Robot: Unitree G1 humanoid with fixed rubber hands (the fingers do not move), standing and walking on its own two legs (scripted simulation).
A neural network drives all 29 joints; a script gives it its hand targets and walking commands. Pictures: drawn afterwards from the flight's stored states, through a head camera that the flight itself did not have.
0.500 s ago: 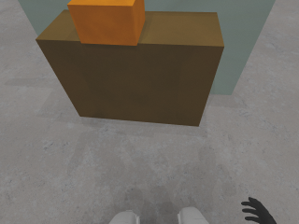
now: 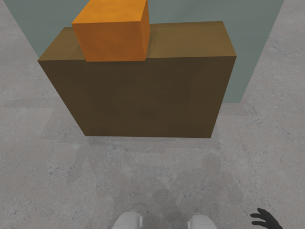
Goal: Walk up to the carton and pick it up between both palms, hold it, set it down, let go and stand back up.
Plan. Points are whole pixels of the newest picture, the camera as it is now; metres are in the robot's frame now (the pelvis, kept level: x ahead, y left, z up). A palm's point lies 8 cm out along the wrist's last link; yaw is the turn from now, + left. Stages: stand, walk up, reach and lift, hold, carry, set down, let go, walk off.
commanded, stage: walk up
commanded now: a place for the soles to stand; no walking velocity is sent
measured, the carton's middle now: (116, 29) +0.97 +0.17 +0.07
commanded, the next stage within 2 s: none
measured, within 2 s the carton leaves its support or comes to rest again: neither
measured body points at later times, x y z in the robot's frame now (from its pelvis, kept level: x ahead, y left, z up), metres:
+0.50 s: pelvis +0.07 +0.10 +0.00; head +0.08 +0.07 +0.45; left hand +0.19 +0.43 -0.07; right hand +0.13 -0.22 -0.13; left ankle +0.08 +0.21 -0.65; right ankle +0.14 -0.04 -0.69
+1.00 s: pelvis +0.16 +0.22 -0.01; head +0.18 +0.19 +0.44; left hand +0.29 +0.54 -0.08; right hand +0.18 -0.11 -0.13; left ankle +0.16 +0.31 -0.69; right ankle +0.22 +0.09 -0.69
